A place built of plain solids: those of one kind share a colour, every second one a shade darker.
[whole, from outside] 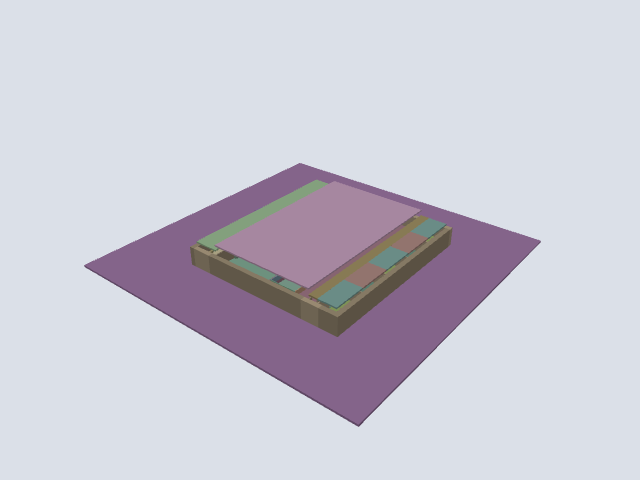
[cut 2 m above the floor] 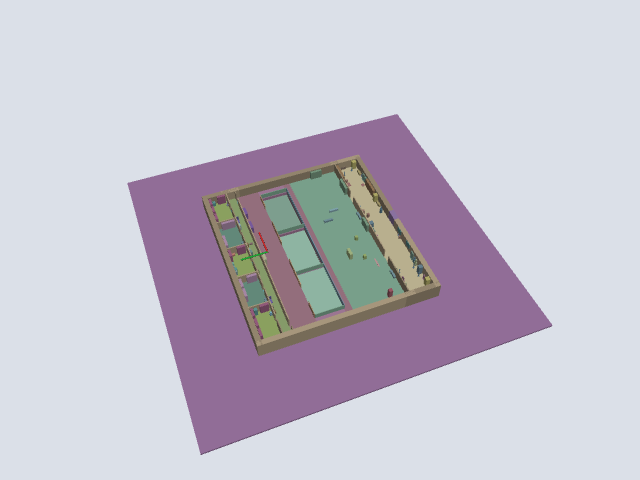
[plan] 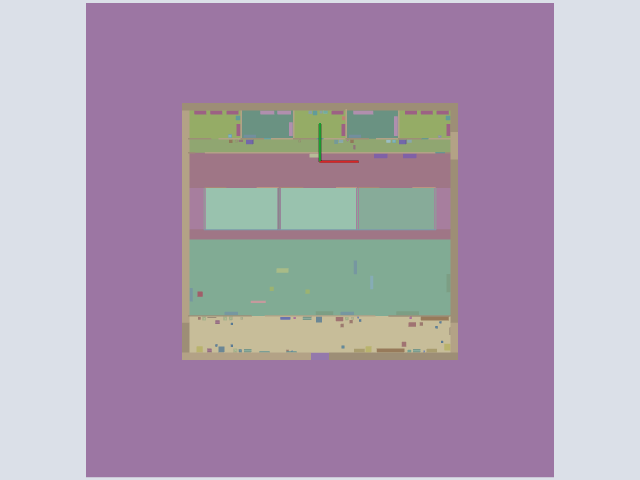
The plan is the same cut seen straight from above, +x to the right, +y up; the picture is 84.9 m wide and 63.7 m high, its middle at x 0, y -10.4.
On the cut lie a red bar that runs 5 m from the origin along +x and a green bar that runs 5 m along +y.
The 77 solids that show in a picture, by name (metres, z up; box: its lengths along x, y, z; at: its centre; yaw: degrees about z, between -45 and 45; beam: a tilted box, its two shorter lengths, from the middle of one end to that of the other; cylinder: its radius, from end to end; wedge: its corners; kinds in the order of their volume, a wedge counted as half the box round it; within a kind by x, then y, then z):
{
 "ground_under_all_1": {"box": [62.12, 62.91, 0.4], "at": [0.0, -10.41, -0.75]},
 "wall_1": {"box": [1.0, 6.75, 3.92], "at": [-17.83, -22.95, 1.36]},
 "wall_2": {"box": [1.0, 23.46, 3.92], "at": [-17.83, -9.64, 1.36]},
 "wall_3": {"box": [1.0, 3.65, 3.92], "at": [-17.83, 2.12, 1.36]},
 "wall_4": {"box": [1.0, 5.65, 3.92], "at": [-17.83, 4.96, 1.36]},
 "wall_5": {"box": [8.77, 1.0, 3.92], "at": [-13.94, 7.29, 1.36]},
 "wall_6": {"box": [8.49, 0.2, 3.92], "at": [-13.28, -20.47, 1.36]},
 "wall_7": {"box": [3.11, 0.2, 3.92], "at": [-11.91, 3.04, 1.36]},
 "wall_8": {"box": [0.2, 4.05, 3.92], "at": [-10.46, 4.96, 1.36]},
 "wall_9": {"box": [17.13, 1.0, 3.92], "at": [-9.76, -25.82, 1.36]},
 "wall_10": {"box": [8.77, 1.0, 3.92], "at": [-6.97, 7.29, 1.36]},
 "wall_11": {"box": [0.2, 4.05, 3.92], "at": [-3.48, 4.96, 1.36]},
 "wall_12": {"box": [14.68, 0.2, 3.92], "at": [0.0, -20.47, 1.36]},
 "wall_13": {"box": [30.56, 0.2, 3.92], "at": [0.0, 1.19, 1.36]},
 "wall_14": {"box": [8.77, 1.0, 3.92], "at": [0.0, 7.29, 1.36]},
 "wall_15": {"box": [0.2, 4.05, 3.92], "at": [3.48, 4.96, 1.36]},
 "wall_16": {"box": [8.77, 1.0, 3.92], "at": [6.97, 7.29, 1.36]},
 "wall_17": {"box": [17.13, 1.0, 3.92], "at": [9.76, -25.82, 1.36]},
 "wall_18": {"box": [0.2, 4.05, 3.92], "at": [10.46, 4.96, 1.36]},
 "wall_19": {"box": [8.49, 0.2, 3.92], "at": [13.28, -20.47, 1.36]},
 "wall_20": {"box": [8.77, 1.0, 3.92], "at": [13.94, 7.29, 1.36]},
 "wall_21": {"box": [1.0, 6.75, 3.92], "at": [17.83, -22.95, 1.36]},
 "wall_22": {"box": [1.0, 23.46, 3.92], "at": [17.83, -9.64, 1.36]},
 "wall_23": {"box": [1.0, 3.65, 3.92], "at": [17.83, 2.12, 1.36]},
 "wall_24": {"box": [1.0, 5.65, 3.92], "at": [17.83, 4.96, 1.36]},
 "floor_yard_1": {"box": [34.85, 10.15, 1.27], "at": [0.0, -15.39, 0.04]},
 "floor_walkway_1": {"box": [34.85, 1.35, 1.27], "at": [0.0, -9.64, 0.04]},
 "floor_walkway_2": {"box": [34.85, 4.7, 1.27], "at": [0.0, -1.16, 0.04]},
 "ceil_hall_1": {"box": [34.85, 21.66, 0.3], "at": [0.0, -9.64, 5.27]},
 "floor_lobby_1": {"box": [34.85, 4.95, 1.27], "at": [0.0, -22.95, 0.04]},
 "floor_plot_1": {"box": [9.55, 5.46, 1.27], "at": [-10.4, -6.24, 0.04]},
 "floor_plot_2": {"box": [10.0, 5.46, 0.6], "at": [-0.23, -6.24, -0.3]},
 "floor_plot_3": {"box": [10.0, 5.46, 0.6], "at": [10.18, -6.24, -0.3]},
 "floor_store_1": {"box": [6.97, 3.85, 1.27], "at": [-13.94, 4.96, 0.04]},
 "floor_store_2": {"box": [6.97, 3.85, 1.27], "at": [0.0, 4.96, 0.04]},
 "floor_store_3": {"box": [6.97, 3.85, 1.27], "at": [13.94, 4.96, 0.04]},
 "floor_back_corridor_1": {"box": [34.85, 1.85, 1.27], "at": [0.0, 2.12, 0.04]},
 "floor_changing_1": {"box": [6.97, 3.85, 1.27], "at": [-6.97, 4.96, 0.04]},
 "floor_changing_2": {"box": [6.97, 3.85, 1.27], "at": [6.97, 4.96, 0.04]},
 "ceil_lobby_1": {"box": [34.85, 4.95, 0.3], "at": [0.0, -22.95, 4.22]},
 "floor_baulk_1": {"box": [2.25, 5.46, 1.27], "at": [-16.3, -6.24, 0.04]},
 "floor_baulk_2": {"box": [0.4, 5.46, 1.27], "at": [-5.42, -6.24, 0.04]},
 "floor_baulk_3": {"box": [0.4, 5.46, 1.27], "at": [4.97, -6.24, 0.04]},
 "floor_baulk_4": {"box": [2.25, 5.46, 1.27], "at": [16.3, -6.24, 0.04]},
 "ceil_store_1": {"box": [6.97, 3.85, 0.3], "at": [-13.94, 4.96, 4.07]},
 "ceil_store_2": {"box": [6.97, 3.85, 0.3], "at": [0.0, 4.96, 4.07]},
 "ceil_store_3": {"box": [6.97, 3.85, 0.3], "at": [13.94, 4.96, 4.07]},
 "ceil_back_corridor_1": {"box": [34.85, 1.85, 0.3], "at": [0.0, 2.12, 4.07]},
 "ceil_changing_1": {"box": [6.97, 3.85, 0.3], "at": [-6.97, 4.96, 4.07]},
 "ceil_changing_2": {"box": [6.97, 3.85, 0.3], "at": [6.97, 4.96, 4.07]},
 "door_leaf_1": {"box": [2.4, 0.97, 4.54], "at": [0.0, -25.84, 1.67]},
 "lockers_changing_1": {"box": [1.85, 0.5, 1.8], "at": [-7.01, 6.51, 1.57]},
 "lockers_changing_2": {"box": [1.85, 0.5, 1.8], "at": [-4.76, 6.51, 1.57]},
 "lockers_changing_3": {"box": [0.5, 1.85, 1.8], "at": [-3.87, 4.32, 1.57]},
 "lockers_changing_4": {"box": [2.65, 0.5, 1.8], "at": [5.73, 6.51, 1.57]},
 "lockers_changing_5": {"box": [0.5, 2.65, 1.8], "at": [10.07, 4.71, 1.57]},
 "rail_far_1": {"box": [30.87, 0.12, 2.32], "at": [0.0, -9.03, 0.56]},
 "lockers_hall_1": {"box": [2.35, 0.5, 1.8], "at": [0.6, -20.09, 1.57]},
 "lockers_hall_2": {"box": [3.0, 0.5, 1.8], "at": [11.62, -20.09, 1.57]},
 "lockers_hall_3": {"box": [0.5, 2.4, 1.8], "at": [17.05, -16.12, 1.57]},
 "lockers_lobby_1": {"box": [3.7, 0.5, 1.8], "at": [9.38, -25.04, 1.57]},
 "lockers_lobby_2": {"box": [3.7, 0.5, 1.8], "at": [15.22, -20.85, 1.57]},
 "rail_baulk_1": {"box": [0.12, 5.46, 2.32], "at": [-15.38, -6.24, 0.56]},
 "rail_baulk_2": {"box": [0.12, 5.46, 2.32], "at": [-5.42, -6.24, 0.56]},
 "rail_baulk_3": {"box": [0.12, 5.46, 2.32], "at": [4.97, -6.24, 0.56]},
 "rail_baulk_4": {"box": [0.12, 5.46, 2.32], "at": [15.38, -6.24, 0.56]},
 "shelves_store_1": {"box": [0.5, 1.6, 2.0], "at": [-10.84, 4.19, 1.67]},
 "shelves_store_2": {"box": [0.5, 1.6, 2.0], "at": [3.1, 4.19, 1.67]},
 "shelves_store_3": {"box": [0.5, 1.6, 2.0], "at": [17.05, 4.19, 1.67]},
 "float_rack_walkway_1": {"box": [1.8, 0.6, 1.5], "at": [8.05, 0.76, 1.42]},
 "float_rack_walkway_2": {"box": [1.8, 0.6, 1.5], "at": [11.9, 0.76, 1.42]},
 "machine_lobby_1": {"box": [0.8, 0.8, 1.7], "at": [-15.97, -24.89, 1.62]},
 "machine_lobby_2": {"box": [0.8, 0.9, 1.73], "at": [16.89, -24.62, 1.64]},
 "float_rack_hall_1": {"box": [1.6, 0.6, 1.5], "at": [-4.97, -14.45, 1.42]},
 "drinks_machine_lobby_1": {"box": [0.8, 0.75, 1.85], "at": [-13.07, -24.91, 1.59]},
 "guard_chair_hall_1": {"box": [0.7, 0.7, 1.91], "at": [-15.92, -17.57, 1.62]},
 "rail_end_1": {"box": [3.09, 0.12, 2.32], "at": [13.77, -3.45, 0.56]}
}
